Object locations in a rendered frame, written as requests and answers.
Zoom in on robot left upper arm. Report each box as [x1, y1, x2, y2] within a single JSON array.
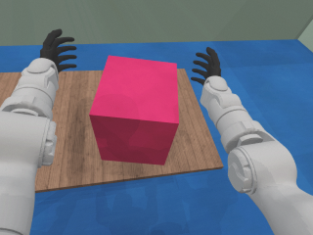
[[0, 111, 58, 235]]

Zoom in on carton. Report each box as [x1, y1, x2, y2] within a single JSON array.
[[89, 55, 179, 165]]

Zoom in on robot right upper arm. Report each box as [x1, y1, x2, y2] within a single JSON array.
[[227, 141, 313, 235]]

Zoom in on robot right hand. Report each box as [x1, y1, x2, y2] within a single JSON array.
[[191, 47, 221, 85]]

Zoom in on right robot forearm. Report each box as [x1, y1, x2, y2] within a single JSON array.
[[200, 75, 297, 179]]

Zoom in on robot left hand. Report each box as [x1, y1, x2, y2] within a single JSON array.
[[39, 28, 77, 74]]

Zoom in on left robot forearm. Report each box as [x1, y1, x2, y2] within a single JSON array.
[[0, 58, 59, 121]]

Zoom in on table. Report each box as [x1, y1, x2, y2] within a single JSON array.
[[0, 69, 224, 193]]

